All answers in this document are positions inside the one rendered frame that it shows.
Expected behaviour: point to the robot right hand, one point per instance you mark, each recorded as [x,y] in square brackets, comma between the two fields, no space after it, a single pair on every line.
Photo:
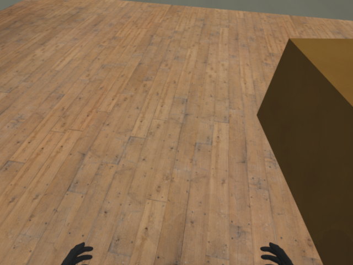
[281,257]

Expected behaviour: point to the robot left hand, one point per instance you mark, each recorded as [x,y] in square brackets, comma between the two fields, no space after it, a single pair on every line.
[73,258]

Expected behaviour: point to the pedestal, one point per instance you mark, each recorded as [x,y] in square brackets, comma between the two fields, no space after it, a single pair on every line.
[307,117]

